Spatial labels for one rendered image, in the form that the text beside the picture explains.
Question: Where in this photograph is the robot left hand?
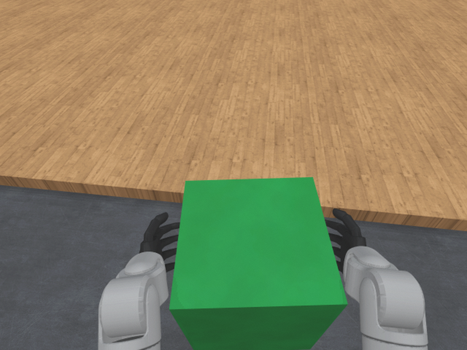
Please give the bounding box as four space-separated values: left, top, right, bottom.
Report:
139 212 180 272

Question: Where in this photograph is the right robot forearm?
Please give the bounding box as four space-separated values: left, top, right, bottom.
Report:
343 246 428 350

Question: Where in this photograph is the robot right hand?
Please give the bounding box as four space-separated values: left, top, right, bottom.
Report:
325 209 366 274

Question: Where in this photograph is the carton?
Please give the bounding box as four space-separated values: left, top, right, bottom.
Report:
169 177 348 350

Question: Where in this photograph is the left robot forearm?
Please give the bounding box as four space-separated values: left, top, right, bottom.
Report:
98 252 169 350

